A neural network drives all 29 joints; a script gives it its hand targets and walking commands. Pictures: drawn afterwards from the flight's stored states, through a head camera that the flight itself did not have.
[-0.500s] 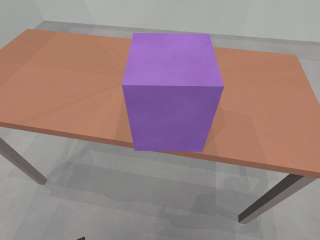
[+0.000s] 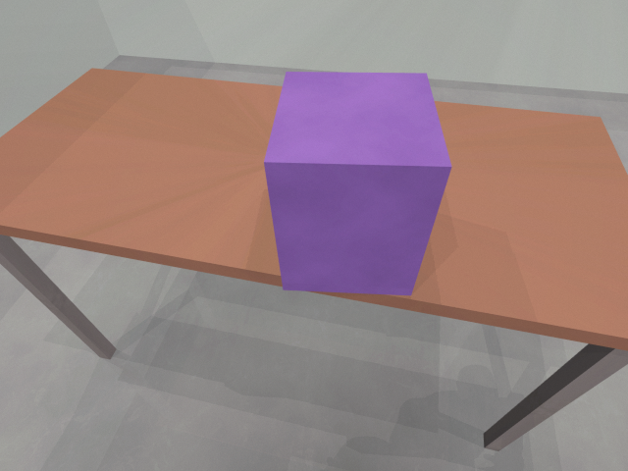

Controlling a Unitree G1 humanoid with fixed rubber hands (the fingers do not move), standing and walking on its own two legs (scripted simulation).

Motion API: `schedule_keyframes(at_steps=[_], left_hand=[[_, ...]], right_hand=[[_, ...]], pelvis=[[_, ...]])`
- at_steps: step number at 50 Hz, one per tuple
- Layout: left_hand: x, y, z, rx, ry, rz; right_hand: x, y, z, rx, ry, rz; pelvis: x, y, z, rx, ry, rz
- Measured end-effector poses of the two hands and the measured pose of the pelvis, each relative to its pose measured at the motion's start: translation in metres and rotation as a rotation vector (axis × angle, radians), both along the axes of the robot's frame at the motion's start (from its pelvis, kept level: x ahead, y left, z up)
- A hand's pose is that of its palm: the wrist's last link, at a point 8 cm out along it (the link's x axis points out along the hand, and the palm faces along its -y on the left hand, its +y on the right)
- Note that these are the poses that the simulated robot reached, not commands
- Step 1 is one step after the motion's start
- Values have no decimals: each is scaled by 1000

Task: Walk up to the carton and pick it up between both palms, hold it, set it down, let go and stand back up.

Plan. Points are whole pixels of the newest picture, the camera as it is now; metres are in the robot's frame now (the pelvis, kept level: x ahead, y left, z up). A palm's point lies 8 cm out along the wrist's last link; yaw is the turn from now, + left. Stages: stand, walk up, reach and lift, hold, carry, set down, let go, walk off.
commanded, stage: stand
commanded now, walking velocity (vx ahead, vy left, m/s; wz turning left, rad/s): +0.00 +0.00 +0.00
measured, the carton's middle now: (350, 187) +0.48 -0.03 +0.09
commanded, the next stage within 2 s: none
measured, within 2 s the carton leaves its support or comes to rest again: neither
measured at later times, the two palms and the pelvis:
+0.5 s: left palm out of the picture -0.03 +0.19 -0.15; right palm out of the picture -0.02 -0.24 -0.14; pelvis +0.00 -0.02 +0.00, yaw +0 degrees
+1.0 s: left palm out of the picture -0.04 +0.20 -0.14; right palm out of the picture -0.02 -0.23 -0.15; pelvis +0.00 -0.02 +0.00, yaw +1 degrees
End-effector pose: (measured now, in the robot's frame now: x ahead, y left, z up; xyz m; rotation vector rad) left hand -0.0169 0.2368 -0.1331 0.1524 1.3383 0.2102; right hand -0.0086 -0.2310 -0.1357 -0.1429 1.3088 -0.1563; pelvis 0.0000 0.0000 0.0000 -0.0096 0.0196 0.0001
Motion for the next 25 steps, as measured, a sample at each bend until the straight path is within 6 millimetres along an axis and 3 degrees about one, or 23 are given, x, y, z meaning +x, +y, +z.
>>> schedule_keyframes(at_steps=[6,18,25], left_hand=[[-18,-7,-3,-2,47,30],[-19,-41,-12,-59,42,42],[-17,-51,-16,-81,46,34]], right_hand=[[-8,-5,-2,-2,16,-15],[-1,-9,-4,3,-1,-11],[-15,-6,-6,8,42,-25]], pelvis=[[2,-6,0,0,-9,-3],[0,-16,0,0,-22,1],[-5,-20,-1,-2,-26,3]])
